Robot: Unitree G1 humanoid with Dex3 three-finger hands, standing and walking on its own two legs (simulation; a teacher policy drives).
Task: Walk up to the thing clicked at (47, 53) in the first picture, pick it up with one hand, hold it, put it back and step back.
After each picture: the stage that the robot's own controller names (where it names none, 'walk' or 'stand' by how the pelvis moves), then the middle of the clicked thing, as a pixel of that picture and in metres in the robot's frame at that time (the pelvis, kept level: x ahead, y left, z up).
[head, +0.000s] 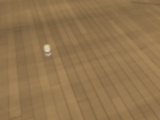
stand; (47, 50) +1.39 +0.40 -0.72
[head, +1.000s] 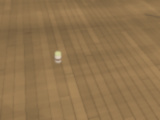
walk; (58, 57) +1.28 +0.18 -0.70
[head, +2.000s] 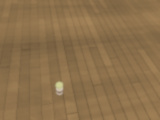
walk; (59, 88) +0.79 +0.15 -0.70
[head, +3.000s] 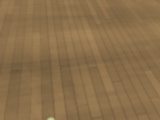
walk; out of the picture +0.47 +0.19 -0.71
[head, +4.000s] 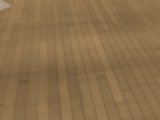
stand; out of the picture +0.39 +0.19 -0.72
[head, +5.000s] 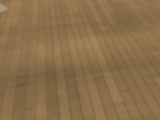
walk; out of the picture +0.39 +0.20 -0.72
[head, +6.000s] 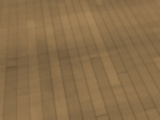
walk; out of the picture +0.32 +0.21 -0.69
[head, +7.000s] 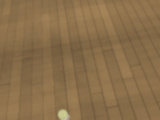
walk; (63, 115) +0.38 +0.21 -0.69
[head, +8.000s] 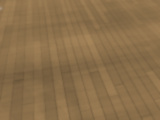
stand; out of the picture +0.46 +0.20 -0.72
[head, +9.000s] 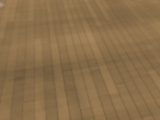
stand; out of the picture +0.45 +0.21 -0.73
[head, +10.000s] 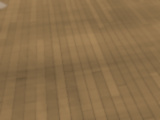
stand; out of the picture +0.45 +0.20 -0.72
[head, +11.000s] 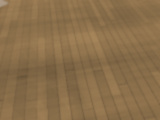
stand; out of the picture +0.45 +0.20 -0.73
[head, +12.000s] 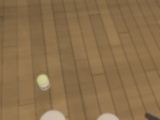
go down; (43, 82) +0.49 +0.22 -0.50
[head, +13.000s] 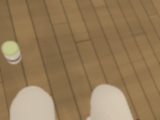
go down; (12, 53) +0.50 +0.28 -0.29
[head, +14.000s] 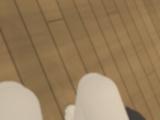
close in; out of the picture +0.48 +0.32 -0.25
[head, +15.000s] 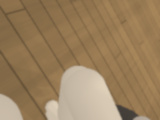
close; out of the picture +0.47 +0.34 -0.23
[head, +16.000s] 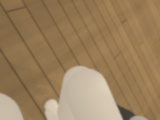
lift; out of the picture +0.46 +0.34 -0.23
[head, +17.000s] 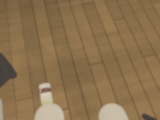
close; (45, 94) +0.40 +0.20 -0.48
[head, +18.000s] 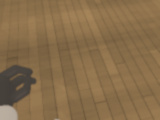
hold; out of the picture +0.36 +0.17 -0.64
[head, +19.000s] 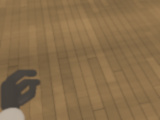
hold; out of the picture +0.35 +0.19 -0.70
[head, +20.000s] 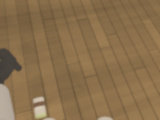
crouch; (39, 107) +0.38 +0.21 -0.56
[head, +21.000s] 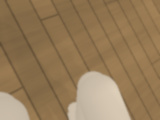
lower; out of the picture +0.37 +0.30 -0.28
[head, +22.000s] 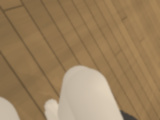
lower; out of the picture +0.34 +0.34 -0.25
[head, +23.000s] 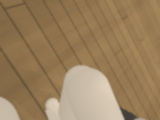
lower; out of the picture +0.33 +0.35 -0.25
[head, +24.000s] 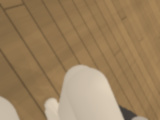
lower; out of the picture +0.32 +0.37 -0.26
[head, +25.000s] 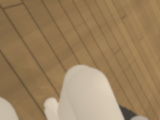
lower; out of the picture +0.32 +0.39 -0.26
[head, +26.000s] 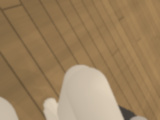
open; out of the picture +0.31 +0.41 -0.26
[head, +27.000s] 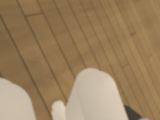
stand; out of the picture +0.31 +0.42 -0.27
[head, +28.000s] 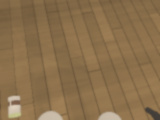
walk; (14, 106) +0.35 +0.39 -0.54
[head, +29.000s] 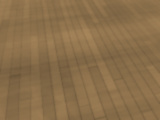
stand; out of the picture +0.32 +0.39 -0.69
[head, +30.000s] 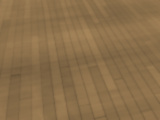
stand; out of the picture +0.32 +0.41 -0.69
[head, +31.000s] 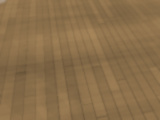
stand; out of the picture +0.32 +0.42 -0.72
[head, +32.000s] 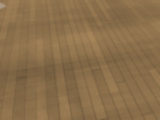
stand; out of the picture +0.31 +0.44 -0.75
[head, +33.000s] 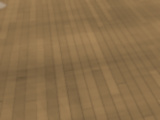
stand; out of the picture +0.30 +0.45 -0.75
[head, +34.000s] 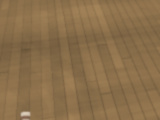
walk; out of the picture +0.40 +0.44 -0.72
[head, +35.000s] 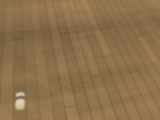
walk; (20, 101) +0.55 +0.43 -0.74
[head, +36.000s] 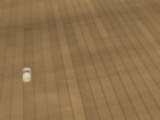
walk; (26, 74) +0.85 +0.57 -0.71
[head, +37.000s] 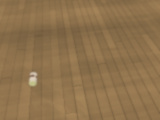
stand; (33, 79) +0.91 +0.48 -0.73
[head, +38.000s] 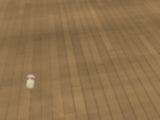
stand; (30, 81) +0.94 +0.52 -0.75
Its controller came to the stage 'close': yes
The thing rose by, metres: 0.01
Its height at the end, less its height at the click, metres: -0.02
